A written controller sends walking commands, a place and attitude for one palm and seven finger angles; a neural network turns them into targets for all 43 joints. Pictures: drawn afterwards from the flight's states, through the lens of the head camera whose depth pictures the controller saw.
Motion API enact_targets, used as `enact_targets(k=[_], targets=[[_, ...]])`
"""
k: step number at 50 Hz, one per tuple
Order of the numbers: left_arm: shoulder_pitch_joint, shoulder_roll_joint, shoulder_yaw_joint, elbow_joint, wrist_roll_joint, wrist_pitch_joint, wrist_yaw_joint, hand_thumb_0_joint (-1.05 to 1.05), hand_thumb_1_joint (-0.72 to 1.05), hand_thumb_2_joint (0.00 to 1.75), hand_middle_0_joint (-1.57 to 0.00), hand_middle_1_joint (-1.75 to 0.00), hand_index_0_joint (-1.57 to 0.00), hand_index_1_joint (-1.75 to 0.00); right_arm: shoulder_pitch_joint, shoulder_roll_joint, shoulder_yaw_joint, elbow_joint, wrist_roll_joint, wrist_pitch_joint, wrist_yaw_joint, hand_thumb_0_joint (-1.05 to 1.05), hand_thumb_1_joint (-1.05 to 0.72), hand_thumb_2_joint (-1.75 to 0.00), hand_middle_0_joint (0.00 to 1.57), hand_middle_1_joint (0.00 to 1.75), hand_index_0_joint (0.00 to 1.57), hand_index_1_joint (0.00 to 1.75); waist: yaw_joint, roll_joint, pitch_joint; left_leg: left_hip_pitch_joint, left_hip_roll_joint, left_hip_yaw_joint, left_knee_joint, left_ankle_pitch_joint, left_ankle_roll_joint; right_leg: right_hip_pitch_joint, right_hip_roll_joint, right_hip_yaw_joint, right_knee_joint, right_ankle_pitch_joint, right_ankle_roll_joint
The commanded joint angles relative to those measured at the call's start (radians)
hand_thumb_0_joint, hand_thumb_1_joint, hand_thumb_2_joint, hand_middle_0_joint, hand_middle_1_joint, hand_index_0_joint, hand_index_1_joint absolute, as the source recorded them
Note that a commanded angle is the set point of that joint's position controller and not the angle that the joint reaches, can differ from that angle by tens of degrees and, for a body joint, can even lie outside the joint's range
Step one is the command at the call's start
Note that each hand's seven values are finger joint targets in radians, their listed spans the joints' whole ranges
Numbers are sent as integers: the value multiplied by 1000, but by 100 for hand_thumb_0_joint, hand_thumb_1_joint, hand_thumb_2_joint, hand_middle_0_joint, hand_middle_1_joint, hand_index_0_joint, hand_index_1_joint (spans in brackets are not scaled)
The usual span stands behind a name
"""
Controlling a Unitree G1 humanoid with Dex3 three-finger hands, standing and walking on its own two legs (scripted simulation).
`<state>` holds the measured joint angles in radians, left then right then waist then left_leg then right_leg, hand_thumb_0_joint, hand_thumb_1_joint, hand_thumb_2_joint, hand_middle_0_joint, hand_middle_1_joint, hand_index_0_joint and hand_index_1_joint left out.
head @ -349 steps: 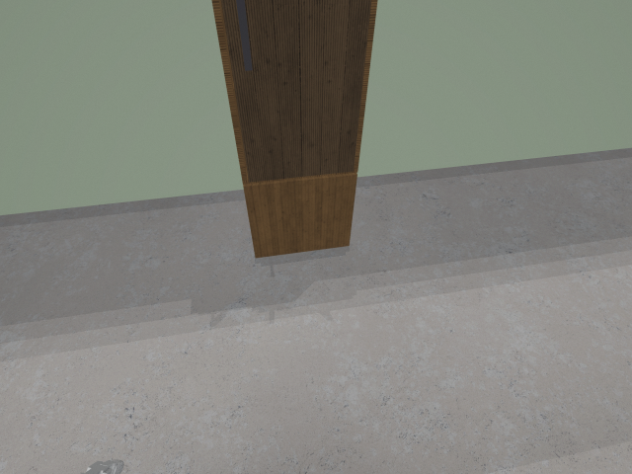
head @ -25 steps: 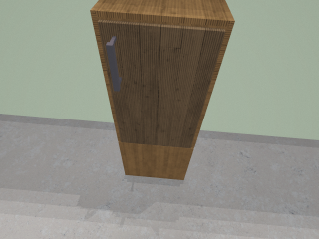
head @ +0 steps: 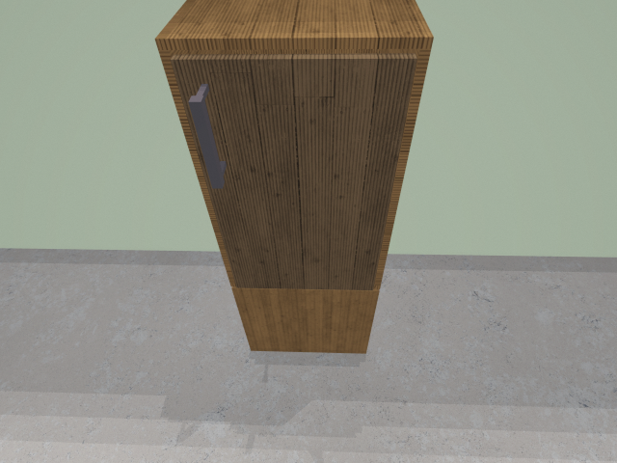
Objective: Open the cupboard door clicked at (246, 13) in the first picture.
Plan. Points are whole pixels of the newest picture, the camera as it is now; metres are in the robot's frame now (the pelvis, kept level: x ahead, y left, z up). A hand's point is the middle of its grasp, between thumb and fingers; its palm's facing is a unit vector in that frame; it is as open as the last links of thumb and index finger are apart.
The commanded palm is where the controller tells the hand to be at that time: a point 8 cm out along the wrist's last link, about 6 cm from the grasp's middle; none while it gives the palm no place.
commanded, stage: look again from close up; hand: left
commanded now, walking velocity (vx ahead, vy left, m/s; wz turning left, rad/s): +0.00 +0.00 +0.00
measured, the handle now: (211, 139) +0.56 +0.19 +0.13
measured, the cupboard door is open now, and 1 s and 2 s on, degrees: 0 0 0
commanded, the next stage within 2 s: raise the hand with hooked fingers in 0.26 s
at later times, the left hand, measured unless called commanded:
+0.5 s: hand (194, 457) +0.15 +0.16 -0.06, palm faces +0.27 -0.95 -0.16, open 7.5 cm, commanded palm +0.11 +0.21 -0.05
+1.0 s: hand (159, 418) +0.17 +0.19 +0.01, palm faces +0.02 -1.00 -0.06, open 9.9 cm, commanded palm +0.15 +0.25 +0.02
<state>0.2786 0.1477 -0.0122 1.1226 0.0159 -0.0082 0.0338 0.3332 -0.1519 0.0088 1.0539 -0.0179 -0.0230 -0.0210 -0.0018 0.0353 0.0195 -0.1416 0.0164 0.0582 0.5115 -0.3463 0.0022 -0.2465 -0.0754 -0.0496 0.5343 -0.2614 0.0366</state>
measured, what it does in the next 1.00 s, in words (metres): lowers itself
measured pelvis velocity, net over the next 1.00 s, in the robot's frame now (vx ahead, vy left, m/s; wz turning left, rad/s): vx -0.04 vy -0.02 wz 0.05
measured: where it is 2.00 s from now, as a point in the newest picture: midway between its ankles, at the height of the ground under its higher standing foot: outside the picture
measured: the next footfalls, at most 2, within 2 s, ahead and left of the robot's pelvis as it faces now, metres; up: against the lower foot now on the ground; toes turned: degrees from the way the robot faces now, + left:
none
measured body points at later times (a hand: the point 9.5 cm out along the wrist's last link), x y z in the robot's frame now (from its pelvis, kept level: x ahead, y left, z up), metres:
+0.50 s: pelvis +0.00 -0.03 +0.00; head +0.01 -0.05 +0.45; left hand +0.13 +0.21 -0.05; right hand +0.06 -0.28 -0.14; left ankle -0.04 +0.11 -0.73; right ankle +0.01 -0.14 -0.73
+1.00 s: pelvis -0.04 -0.02 -0.06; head +0.00 -0.01 +0.39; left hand +0.17 +0.24 +0.02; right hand +0.18 -0.22 -0.12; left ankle -0.04 +0.11 -0.73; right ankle +0.01 -0.14 -0.73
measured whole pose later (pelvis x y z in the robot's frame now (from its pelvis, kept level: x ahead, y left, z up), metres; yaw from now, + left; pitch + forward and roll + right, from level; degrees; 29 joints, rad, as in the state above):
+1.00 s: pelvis -0.04 -0.02 -0.06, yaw +3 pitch +7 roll -2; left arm 0.32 0.26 0.21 -0.01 -0.27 -0.33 -0.35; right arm 0.21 -0.20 0.05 0.55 0.02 -0.27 -0.05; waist 0.04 0.01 -0.07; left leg -0.64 0.06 -0.04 1.03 -0.52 -0.03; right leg -0.67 -0.06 -0.13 0.96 -0.41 0.00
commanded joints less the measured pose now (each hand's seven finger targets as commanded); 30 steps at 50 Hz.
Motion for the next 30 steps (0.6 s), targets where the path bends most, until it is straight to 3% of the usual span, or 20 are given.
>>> enact_targets(k=[1, 17, 18, 19, 20, 21, 22, 23, 24, 25, 26, 27, 28, 30], targets=[[28, 104, 19, -36, -4, -15, -1, 0, 90, 90, -20, -30, -20, -30, 54, -90, -16, -33, 4, -16, -8, 0, -90, -90, 20, 30, 20, 30, 1, -32, 90, -117, 84, -84, -164, 192, 30, 32, -27, 41, -75, 107, -60], [14, 127, 34, -34, -5, -24, -1, 0, 90, 90, -20, -30, -20, -30, 34, -85, -16, 27, 3, -11, -10, 0, -90, -90, 20, 30, 20, 30, 4, -44, 34, -51, 78, -47, -147, 222, 12, 69, -47, 65, -101, 238, -69], [117, 154, 42, 3, -3, -33, 42, 0, 90, 90, -20, -30, -20, -30, -65, -131, -34, -35, 12, -11, -2, 0, -90, -90, 20, 30, 20, 30, 48, -285, 43, -166, 99, -15, 82, 235, -18, 115, -100, 114, -79, 719, -46], [-693, 381, 188, -1521, -189, -277, 21, 0, 88, 89, -20, -32, -20, -32, -80, -285, -54, -362, 63, -181, -48, 0, -90, -90, 20, 30, 20, 30, -66, 16, -463, 68, -13, -22, -73, 359, 27, 201, -19, 84, -13, 534, -65], [-148, 294, 156, -1258, -107, -222, 59, 0, 85, 88, -20, -33, -20, -33, -140, -201, -45, -320, 40, -261, -82, 0, -90, -90, 20, 30, 20, 30, 27, 237, -441, 111, -5, -2, -88, 475, 30, 174, 40, 48, 19, 321, -89], [80, 70, 55, -1128, -159, -96, 83, 0, 83, 87, -21, -34, -21, -34, -165, -153, -51, -325, 68, -294, -78, 0, -90, -90, 20, 30, 20, 30, 6, 214, -241, -20, 2, -19, -77, 415, -9, 75, 42, -16, -9, 187, -75], [41, 37, 54, -1106, -173, -98, 67, 0, 81, 86, -21, -36, -21, -36, -130, -173, -50, -300, 70, -305, -75, 0, -90, -90, 20, 30, 20, 30, -27, 45, -94, -83, -3, -29, -52, 337, -1, 4, 45, -38, -34, 180, -53], [-42, 112, 126, -1157, -182, -153, 49, 0, 78, 85, -21, -37, -21, -37, -150, -202, -71, -358, 59, -324, -72, 0, -90, -90, 20, 30, 20, 30, -47, -62, -9, -159, -15, -50, -17, 243, 9, -83, 47, -40, -36, 105, -40], [5, 142, 191, -1119, -182, -217, 16, 0, 76, 84, -21, -39, -21, -39, -128, -212, -88, -377, 42, -334, -69, 0, -90, -90, 20, 30, 20, 30, -38, -153, -49, -200, -21, -37, 20, 185, 16, -132, 49, -47, -26, 10, -31], [126, 96, 197, -1044, -197, -281, -33, 0, 74, 83, -21, -40, -21, -40, -145, -199, -94, -413, 31, -345, -61, 0, -90, -90, 20, 30, 20, 30, -3, -207, -40, -269, -28, -34, 60, 136, 14, -173, 50, -42, 2, -59, -29], [235, 100, 234, -959, -207, -342, -91, 0, 71, 82, -21, -42, -21, -42, -156, -196, -103, -447, 35, -351, -44, 0, -90, -90, 20, 30, 20, 30, 39, -168, -37, -326, -39, -27, 100, 119, 2, -172, 43, -24, 42, -80, -39], [296, 71, 232, -934, -227, -420, -156, 0, 69, 81, -22, -43, -22, -43, -162, -188, -104, -480, 31, -352, -26, 0, -90, -90, 20, 30, 20, 30, 59, -200, -67, -387, -46, -18, 145, 108, -8, -182, 43, -14, 97, -80, -43], [327, 61, 237, -924, -247, -501, -224, 0, 67, 80, -22, -45, -22, -45, -181, -190, -112, -511, 29, -350, -10, 0, -90, -90, 20, 30, 20, 30, 70, -235, -86, -453, -49, -14, 200, 95, -12, -200, 42, 4, 149, -63, -47], [303, 105, 268, -946, -278, -644, -370, 0, 62, 78, -22, -48, -22, -48, -204, -211, -123, -566, 32, -349, 15, 0, -90, -90, 20, 30, 20, 30, 61, -191, -145, -548, -56, -11, 313, 73, -14, -228, 22, 62, 221, -20, -54]])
